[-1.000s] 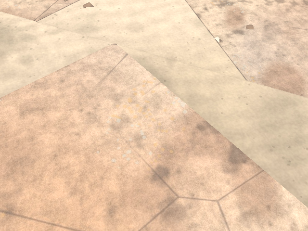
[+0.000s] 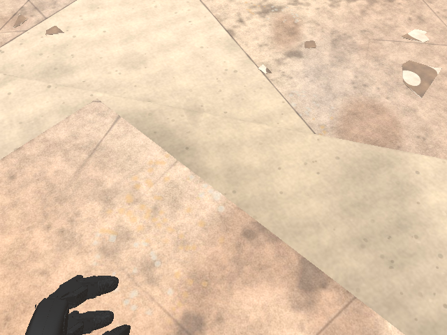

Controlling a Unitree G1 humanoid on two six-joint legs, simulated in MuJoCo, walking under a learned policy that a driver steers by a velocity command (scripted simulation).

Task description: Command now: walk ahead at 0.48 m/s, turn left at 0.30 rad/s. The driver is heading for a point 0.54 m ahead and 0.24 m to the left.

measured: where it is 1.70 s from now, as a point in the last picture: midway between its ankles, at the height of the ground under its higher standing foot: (157, 293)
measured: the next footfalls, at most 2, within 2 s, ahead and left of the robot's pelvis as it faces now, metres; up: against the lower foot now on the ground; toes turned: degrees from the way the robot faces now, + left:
left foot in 0.52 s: +0.40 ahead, +0.18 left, +0.00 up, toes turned +21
right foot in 0.96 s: +0.70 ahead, +0.10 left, +0.00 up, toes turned +29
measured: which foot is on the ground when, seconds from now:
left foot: up 0.00-0.50, down 0.52-0.98, up 1.00-1.00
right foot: down 0.00-0.52, up 0.54-0.94, down 0.96-1.00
